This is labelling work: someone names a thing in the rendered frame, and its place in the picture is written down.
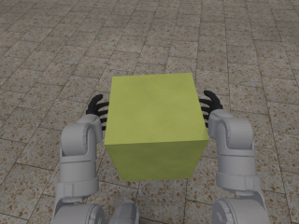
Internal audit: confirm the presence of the left robot thigh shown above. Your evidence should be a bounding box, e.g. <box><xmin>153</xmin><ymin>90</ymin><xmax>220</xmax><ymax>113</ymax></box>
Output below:
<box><xmin>108</xmin><ymin>203</ymin><xmax>140</xmax><ymax>224</ymax></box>

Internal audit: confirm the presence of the right robot hand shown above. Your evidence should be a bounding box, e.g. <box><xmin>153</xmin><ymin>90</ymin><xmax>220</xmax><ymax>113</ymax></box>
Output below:
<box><xmin>198</xmin><ymin>90</ymin><xmax>223</xmax><ymax>128</ymax></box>

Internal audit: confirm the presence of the robot right upper arm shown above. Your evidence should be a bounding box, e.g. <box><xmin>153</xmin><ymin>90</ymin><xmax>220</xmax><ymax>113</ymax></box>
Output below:
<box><xmin>211</xmin><ymin>197</ymin><xmax>270</xmax><ymax>224</ymax></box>

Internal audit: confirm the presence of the left robot hand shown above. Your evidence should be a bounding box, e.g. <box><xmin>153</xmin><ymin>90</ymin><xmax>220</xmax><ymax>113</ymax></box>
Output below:
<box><xmin>86</xmin><ymin>94</ymin><xmax>109</xmax><ymax>131</ymax></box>

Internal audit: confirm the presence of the robot left shin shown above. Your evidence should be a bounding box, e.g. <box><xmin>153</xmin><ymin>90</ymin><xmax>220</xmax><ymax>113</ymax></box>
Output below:
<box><xmin>124</xmin><ymin>199</ymin><xmax>134</xmax><ymax>203</ymax></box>

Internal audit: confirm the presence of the robot right forearm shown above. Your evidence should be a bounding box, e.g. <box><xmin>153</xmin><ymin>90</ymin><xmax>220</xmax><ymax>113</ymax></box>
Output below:
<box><xmin>207</xmin><ymin>109</ymin><xmax>271</xmax><ymax>224</ymax></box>

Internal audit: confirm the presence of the robot left upper arm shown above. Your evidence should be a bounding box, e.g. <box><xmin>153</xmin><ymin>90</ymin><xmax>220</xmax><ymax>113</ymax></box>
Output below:
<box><xmin>52</xmin><ymin>203</ymin><xmax>106</xmax><ymax>224</ymax></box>

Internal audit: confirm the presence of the carton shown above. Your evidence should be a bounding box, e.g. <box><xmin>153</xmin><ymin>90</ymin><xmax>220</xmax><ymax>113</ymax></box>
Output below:
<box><xmin>104</xmin><ymin>73</ymin><xmax>209</xmax><ymax>182</ymax></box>

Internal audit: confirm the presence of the robot left forearm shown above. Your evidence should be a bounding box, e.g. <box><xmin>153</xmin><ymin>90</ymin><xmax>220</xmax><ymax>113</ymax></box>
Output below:
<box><xmin>50</xmin><ymin>114</ymin><xmax>104</xmax><ymax>224</ymax></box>

